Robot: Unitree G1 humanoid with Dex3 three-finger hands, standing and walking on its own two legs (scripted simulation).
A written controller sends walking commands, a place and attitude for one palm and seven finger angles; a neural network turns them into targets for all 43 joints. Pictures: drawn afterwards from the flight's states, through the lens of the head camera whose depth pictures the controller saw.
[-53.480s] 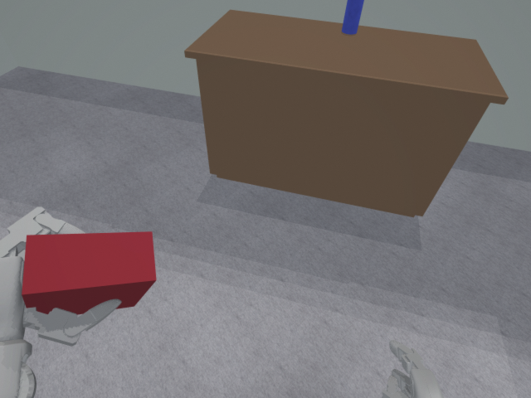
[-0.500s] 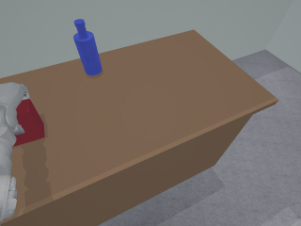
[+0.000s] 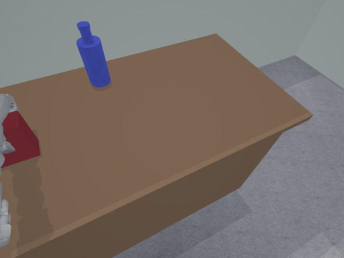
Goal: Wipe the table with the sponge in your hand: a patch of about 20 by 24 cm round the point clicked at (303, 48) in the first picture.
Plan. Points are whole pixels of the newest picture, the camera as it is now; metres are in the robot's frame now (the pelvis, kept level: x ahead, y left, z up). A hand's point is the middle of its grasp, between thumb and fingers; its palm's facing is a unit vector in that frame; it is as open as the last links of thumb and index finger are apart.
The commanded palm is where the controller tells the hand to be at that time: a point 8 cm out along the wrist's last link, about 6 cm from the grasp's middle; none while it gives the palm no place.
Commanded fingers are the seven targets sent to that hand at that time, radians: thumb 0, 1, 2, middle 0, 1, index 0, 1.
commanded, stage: slide back across to the first lane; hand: left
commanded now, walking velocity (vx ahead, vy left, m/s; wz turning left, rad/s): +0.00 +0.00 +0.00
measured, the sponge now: (3, 147) +0.36 +0.43 +0.03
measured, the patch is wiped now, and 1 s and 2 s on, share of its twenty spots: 1.00 1.00 1.00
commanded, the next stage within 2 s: wipe back along the first lane in 0.30 s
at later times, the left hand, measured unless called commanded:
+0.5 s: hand out of the picture +0.35 +0.47 +0.08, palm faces -0.15 -0.04 -0.99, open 9.8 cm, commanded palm +0.32 +0.45 +0.12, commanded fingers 0.00 0.10 1.30 -1.20 -1.60 -1.20 -1.60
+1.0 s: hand out of the picture +0.31 +0.45 +0.08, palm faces -0.05 -0.01 -1.00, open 9.8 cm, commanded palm +0.26 +0.43 +0.11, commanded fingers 0.00 0.10 1.30 -1.20 -1.60 -1.20 -1.60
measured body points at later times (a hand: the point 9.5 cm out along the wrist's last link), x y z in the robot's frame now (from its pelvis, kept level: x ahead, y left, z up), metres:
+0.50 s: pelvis +0.02 +0.01 +0.00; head +0.08 +0.02 +0.45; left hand +0.35 +0.47 +0.14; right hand +0.12 -0.27 -0.12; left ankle +0.01 +0.08 -0.72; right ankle +0.00 -0.12 -0.72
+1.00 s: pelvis +0.01 +0.04 +0.01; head +0.03 +0.04 +0.46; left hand +0.30 +0.44 +0.14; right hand +0.17 -0.20 -0.10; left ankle +0.01 +0.08 -0.72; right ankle +0.00 -0.12 -0.72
